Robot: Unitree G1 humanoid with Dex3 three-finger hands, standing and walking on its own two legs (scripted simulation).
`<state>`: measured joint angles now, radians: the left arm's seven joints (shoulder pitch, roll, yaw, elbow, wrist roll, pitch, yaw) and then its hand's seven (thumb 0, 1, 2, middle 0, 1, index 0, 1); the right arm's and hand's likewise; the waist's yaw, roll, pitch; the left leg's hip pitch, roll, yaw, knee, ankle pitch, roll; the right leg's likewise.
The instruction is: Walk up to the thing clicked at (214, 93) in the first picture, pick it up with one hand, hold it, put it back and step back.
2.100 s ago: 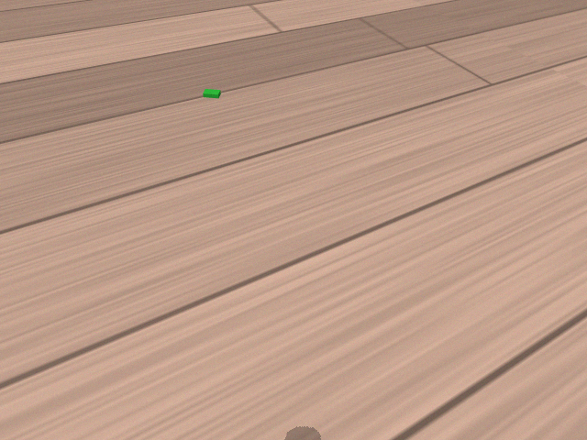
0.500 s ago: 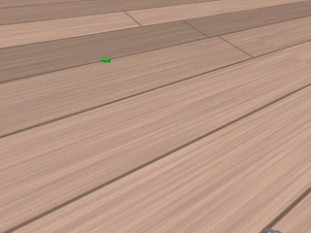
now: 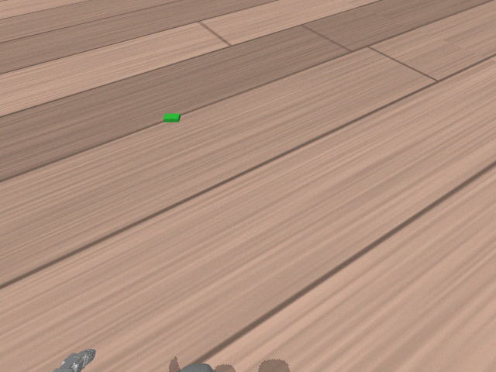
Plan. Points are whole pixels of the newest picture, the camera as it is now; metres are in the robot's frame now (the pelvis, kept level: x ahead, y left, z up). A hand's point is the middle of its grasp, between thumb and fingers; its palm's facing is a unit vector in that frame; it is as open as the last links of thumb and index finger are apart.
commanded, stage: walk up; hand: left
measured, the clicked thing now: (172, 117) +1.74 +0.50 -0.75
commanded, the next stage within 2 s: none
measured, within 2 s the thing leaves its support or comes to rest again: neither
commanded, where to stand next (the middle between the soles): +1.34 +0.29 m, yaw -3 degrees
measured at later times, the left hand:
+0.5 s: hand (85, 263) +0.37 +0.37 -0.14, palm faces -0.09 -0.93 -0.36, open 7.4 cm
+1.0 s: hand (105, 185) +0.59 +0.38 -0.12, palm faces -0.01 -0.91 -0.41, open 7.4 cm
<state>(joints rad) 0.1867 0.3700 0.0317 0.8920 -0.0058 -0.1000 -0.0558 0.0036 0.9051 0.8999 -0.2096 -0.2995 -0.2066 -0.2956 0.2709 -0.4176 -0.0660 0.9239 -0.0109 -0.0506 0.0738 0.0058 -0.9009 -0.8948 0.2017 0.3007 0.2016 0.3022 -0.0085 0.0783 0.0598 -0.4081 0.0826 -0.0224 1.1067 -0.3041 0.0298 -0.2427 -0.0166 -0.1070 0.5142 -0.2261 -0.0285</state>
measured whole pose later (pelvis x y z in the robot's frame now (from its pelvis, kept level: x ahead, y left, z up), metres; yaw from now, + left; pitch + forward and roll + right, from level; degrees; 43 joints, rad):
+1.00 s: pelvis +0.55 +0.09 +0.00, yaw +0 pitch -2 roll -1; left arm 0.32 0.41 0.04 0.90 0.01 -0.11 -0.04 0.01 0.90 0.90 -0.21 -0.30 -0.21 -0.30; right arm 0.20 -0.44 -0.08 0.88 -0.03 -0.03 0.10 0.00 -0.90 -0.90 0.20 0.30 0.20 0.30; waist 0.03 0.07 0.07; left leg -0.53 0.13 0.00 0.74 -0.19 -0.01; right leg -0.13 -0.04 -0.11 0.46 -0.29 0.00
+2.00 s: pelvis +0.97 +0.22 -0.01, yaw +0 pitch -2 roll -1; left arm 0.34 0.46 0.05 0.91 0.02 -0.08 -0.03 0.01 0.90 0.90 -0.21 -0.30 -0.21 -0.30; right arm 0.26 -0.45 -0.10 0.89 -0.03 -0.03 0.10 0.00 -0.90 -0.90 0.20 0.30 0.20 0.30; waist 0.02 0.01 0.05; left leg -0.40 0.09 0.05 0.64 -0.20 0.00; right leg -0.19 -0.12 -0.07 0.66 -0.42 0.00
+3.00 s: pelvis +1.24 +0.34 -0.01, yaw -4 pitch -3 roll -1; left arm 0.27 0.43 0.03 0.94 0.01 -0.02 -0.01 0.01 0.91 0.90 -0.21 -0.30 -0.20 -0.30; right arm 0.26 -0.39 -0.04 0.89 -0.01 -0.05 0.02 0.00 -0.90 -0.89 0.20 0.30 0.20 0.30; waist -0.01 -0.05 0.10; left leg -0.33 0.05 0.10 0.65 -0.27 0.03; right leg -0.45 -0.05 -0.03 0.89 -0.41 -0.02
